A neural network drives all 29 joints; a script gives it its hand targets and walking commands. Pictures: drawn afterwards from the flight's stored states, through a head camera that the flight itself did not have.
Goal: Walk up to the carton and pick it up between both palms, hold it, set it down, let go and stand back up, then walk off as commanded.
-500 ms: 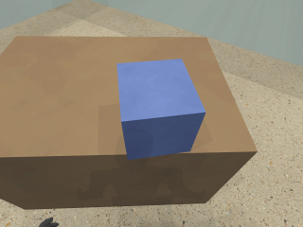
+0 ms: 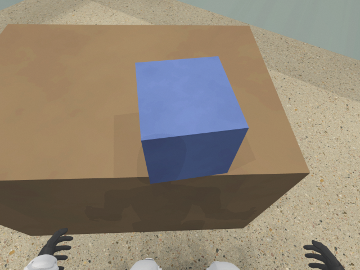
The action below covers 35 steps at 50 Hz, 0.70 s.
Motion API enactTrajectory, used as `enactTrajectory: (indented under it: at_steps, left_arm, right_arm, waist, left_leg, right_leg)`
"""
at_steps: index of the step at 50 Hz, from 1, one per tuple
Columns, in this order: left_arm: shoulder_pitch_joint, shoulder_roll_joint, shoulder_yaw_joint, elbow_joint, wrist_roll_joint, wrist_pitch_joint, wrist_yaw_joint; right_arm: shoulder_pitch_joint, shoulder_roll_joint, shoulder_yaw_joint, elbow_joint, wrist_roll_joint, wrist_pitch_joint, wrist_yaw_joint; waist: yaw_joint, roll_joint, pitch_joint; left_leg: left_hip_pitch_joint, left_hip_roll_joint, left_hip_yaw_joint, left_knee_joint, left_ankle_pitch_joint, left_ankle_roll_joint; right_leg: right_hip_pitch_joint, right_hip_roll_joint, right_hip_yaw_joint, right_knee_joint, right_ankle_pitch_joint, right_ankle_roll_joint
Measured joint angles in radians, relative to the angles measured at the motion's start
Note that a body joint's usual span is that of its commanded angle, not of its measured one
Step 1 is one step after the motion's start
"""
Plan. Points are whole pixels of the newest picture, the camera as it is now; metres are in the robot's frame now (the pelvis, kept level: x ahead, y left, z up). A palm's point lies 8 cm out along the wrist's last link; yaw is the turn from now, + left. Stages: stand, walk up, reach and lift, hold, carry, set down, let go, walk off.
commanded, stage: reach and lift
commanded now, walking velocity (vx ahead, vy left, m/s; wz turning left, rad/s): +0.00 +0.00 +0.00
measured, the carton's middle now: (183, 121) +0.45 +0.00 +0.03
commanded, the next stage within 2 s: none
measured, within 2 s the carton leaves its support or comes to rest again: neither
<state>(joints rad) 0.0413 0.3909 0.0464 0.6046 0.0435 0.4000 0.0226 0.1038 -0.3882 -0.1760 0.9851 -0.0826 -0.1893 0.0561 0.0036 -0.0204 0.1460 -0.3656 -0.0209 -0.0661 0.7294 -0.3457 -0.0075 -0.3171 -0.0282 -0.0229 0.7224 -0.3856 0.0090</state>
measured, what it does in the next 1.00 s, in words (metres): stands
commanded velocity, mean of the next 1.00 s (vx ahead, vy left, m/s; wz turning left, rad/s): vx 0.00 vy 0.00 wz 0.00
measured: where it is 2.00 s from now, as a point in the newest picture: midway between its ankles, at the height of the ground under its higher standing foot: outside the picture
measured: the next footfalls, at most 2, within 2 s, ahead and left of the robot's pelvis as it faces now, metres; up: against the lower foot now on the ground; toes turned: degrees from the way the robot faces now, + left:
none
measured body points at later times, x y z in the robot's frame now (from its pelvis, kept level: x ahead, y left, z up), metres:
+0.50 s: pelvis +0.00 -0.01 +0.02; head -0.01 -0.01 +0.46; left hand +0.16 +0.26 -0.05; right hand +0.17 -0.31 -0.05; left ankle +0.03 +0.13 -0.72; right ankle +0.00 -0.13 -0.72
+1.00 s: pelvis -0.01 -0.02 +0.02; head -0.04 -0.02 +0.47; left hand +0.19 +0.22 -0.01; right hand +0.19 -0.29 +0.00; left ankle +0.03 +0.12 -0.72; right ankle +0.00 -0.13 -0.72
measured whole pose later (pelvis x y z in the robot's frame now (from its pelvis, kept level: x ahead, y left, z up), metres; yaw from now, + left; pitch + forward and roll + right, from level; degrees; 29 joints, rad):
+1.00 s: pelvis -0.01 -0.02 +0.02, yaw +0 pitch -8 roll +1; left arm 0.23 0.25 0.00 0.25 -0.08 0.18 0.14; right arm 0.20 -0.33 -0.05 0.43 0.10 -0.07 0.12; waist 0.00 -0.02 0.08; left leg -0.12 0.00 -0.07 0.48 -0.22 -0.02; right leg -0.11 -0.02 -0.02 0.54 -0.29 -0.01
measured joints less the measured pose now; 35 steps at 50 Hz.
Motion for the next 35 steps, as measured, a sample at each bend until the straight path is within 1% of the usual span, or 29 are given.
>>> enactTrajectory:
  at_steps: [4,9,15,23,35]
  left_arm:
    - [0.001,-0.015,0.013,-0.106,0.0,0.002,0.0]
    - [0.035,-0.029,0.022,-0.159,0.0,-0.015,0.001]
    - [0.097,-0.05,0.022,-0.174,0.0,-0.053,0.013]
    - [0.158,-0.089,0.022,-0.19,-0.013,-0.123,0.024]
    - [0.18,-0.098,-0.004,-0.221,-0.081,-0.183,0.063]
  right_arm:
    - [-0.018,0.0,0.026,-0.017,0.003,-0.022,0.01]
    - [-0.018,0.0,0.054,-0.022,0.018,-0.037,0.031]
    - [-0.019,0.0,0.069,-0.058,0.032,-0.039,0.04]
    - [-0.015,0.016,0.094,-0.141,0.052,-0.033,0.04]
    - [0.062,0.054,0.107,-0.339,0.087,0.059,0.049]
  waist:
    - [0.0,0.0,0.001]
    - [0.0,0.0,0.002]
    - [0.0,0.0,-0.005]
    - [0.0,0.0,-0.019]
    - [0.0,0.0,-0.049]
  left_leg:
    - [0.018,0.003,0.0,-0.002,-0.006,-0.004]
    - [0.088,0.009,0.0,-0.032,-0.008,-0.01]
    - [0.159,0.014,0.0,-0.086,0.013,-0.013]
    - [0.207,0.015,0.0,-0.162,0.065,-0.014]
    - [0.232,0.016,0.0,-0.214,0.11,-0.014]
  right_leg:
    - [0.017,0.002,0.0,-0.001,-0.007,0.001]
    - [0.087,0.007,0.0,-0.032,-0.006,0.001]
    - [0.154,0.012,0.0,-0.082,0.014,-0.002]
    - [0.192,0.012,0.0,-0.138,0.057,-0.006]
    - [0.203,0.012,0.0,-0.161,0.088,-0.015]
